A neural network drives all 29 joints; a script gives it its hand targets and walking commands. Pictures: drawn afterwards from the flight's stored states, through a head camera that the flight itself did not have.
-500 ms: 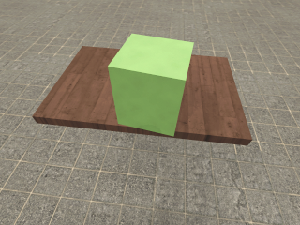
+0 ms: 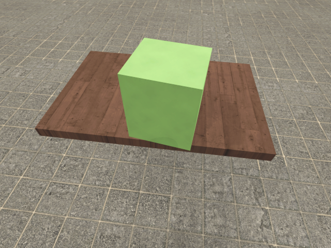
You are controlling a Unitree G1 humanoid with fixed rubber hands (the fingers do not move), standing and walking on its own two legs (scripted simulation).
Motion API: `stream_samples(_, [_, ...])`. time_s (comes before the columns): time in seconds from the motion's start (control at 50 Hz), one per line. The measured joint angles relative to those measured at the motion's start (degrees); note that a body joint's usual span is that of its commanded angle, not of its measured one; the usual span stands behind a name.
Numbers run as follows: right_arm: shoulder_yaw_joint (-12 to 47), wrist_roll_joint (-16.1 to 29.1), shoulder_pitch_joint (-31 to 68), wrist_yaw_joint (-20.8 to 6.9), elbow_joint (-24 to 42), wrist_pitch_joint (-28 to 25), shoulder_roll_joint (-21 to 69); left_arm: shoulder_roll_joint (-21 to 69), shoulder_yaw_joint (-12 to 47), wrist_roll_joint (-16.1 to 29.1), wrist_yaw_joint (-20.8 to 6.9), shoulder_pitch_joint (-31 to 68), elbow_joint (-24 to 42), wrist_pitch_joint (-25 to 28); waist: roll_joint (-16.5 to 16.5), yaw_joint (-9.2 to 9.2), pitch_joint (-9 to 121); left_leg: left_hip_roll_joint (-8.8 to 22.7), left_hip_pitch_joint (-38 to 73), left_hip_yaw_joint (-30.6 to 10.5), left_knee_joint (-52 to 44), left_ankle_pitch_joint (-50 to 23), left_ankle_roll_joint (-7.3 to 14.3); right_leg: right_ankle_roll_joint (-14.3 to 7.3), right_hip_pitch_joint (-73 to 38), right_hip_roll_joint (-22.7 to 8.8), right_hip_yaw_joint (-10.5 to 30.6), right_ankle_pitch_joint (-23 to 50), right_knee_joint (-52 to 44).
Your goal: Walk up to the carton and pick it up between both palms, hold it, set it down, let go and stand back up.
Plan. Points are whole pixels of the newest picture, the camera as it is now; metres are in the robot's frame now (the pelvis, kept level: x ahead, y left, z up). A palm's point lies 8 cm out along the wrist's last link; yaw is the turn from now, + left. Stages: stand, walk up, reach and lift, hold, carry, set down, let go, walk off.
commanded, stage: stand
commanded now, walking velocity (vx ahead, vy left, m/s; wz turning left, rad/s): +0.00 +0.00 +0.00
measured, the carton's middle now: (167, 95) +0.53 -0.01 +0.06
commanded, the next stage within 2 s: walk up in 0.14 s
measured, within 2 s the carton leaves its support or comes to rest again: neither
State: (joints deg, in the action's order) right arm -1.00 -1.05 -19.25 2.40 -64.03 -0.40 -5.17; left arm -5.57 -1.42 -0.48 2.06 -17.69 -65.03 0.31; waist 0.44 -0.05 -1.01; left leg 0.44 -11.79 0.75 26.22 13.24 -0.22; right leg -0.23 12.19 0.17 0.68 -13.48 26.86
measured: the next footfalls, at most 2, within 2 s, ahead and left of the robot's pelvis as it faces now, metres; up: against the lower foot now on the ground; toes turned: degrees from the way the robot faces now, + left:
left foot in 0.96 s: +0.19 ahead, +0.25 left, +0.00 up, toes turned -14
right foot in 1.22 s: +0.11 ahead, +0.04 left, +0.00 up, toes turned -17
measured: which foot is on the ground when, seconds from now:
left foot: down 0.00-0.60, up 0.62-0.94, down 0.96-1.00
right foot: down 0.00-0.96, up 0.98-1.00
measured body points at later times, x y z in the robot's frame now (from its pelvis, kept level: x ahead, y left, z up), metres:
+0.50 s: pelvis +0.00 +0.00 +0.00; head +0.01 +0.00 +0.45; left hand -0.01 +0.22 -0.17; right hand -0.03 -0.22 -0.16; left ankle +0.01 +0.12 -0.74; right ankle +0.01 -0.12 -0.74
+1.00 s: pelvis +0.06 +0.12 -0.04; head +0.09 +0.12 +0.41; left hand +0.09 +0.40 -0.17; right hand +0.12 -0.15 -0.17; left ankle +0.15 +0.27 -0.74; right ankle +0.01 -0.09 -0.72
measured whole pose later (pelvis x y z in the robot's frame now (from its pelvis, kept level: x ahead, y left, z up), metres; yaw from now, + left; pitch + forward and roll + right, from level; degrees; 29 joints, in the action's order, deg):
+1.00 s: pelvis +0.06 +0.12 -0.04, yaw -12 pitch -3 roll +1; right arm -0.7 -2.0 -10.4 -0.6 -47.7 2.1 -14.9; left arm -14.5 -3.4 -2.5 3.6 -24.1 -50.1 -0.2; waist 0.4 -3.4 -6.4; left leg 4.0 -23.9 1.3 45.0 18.3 -2.6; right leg 1.7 21.4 -2.4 15.2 -32.9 54.8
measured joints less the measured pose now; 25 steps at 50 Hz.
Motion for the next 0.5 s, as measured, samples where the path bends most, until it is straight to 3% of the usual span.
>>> stream_samples(0.5, [1.5, 0.0, 0.2, 0.3, 0.0, -0.4, -2.4, -2.6, 1.7, -0.1, 0.4, -0.1, 0.5, 0.0, 0.1, -0.02, -1.2, 0.7, -0.2, 1.3, 2.2, 1.5, 0.0, -0.1, 0.7, 0.7, 1.3, -0.8, 2.1])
